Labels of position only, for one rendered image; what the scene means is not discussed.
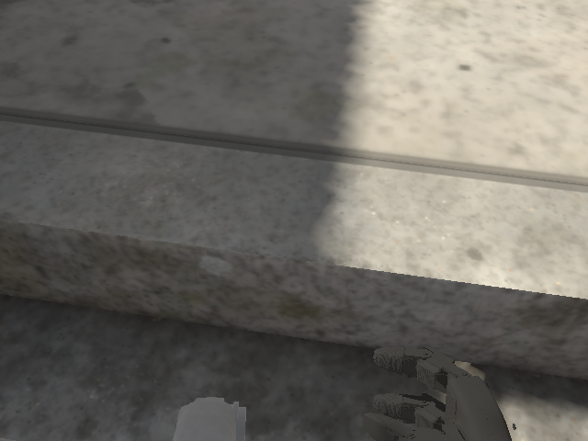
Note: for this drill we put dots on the robot right hand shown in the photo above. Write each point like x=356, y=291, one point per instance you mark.
x=470, y=413

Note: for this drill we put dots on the left robot thigh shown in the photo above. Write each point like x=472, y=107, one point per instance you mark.
x=211, y=419

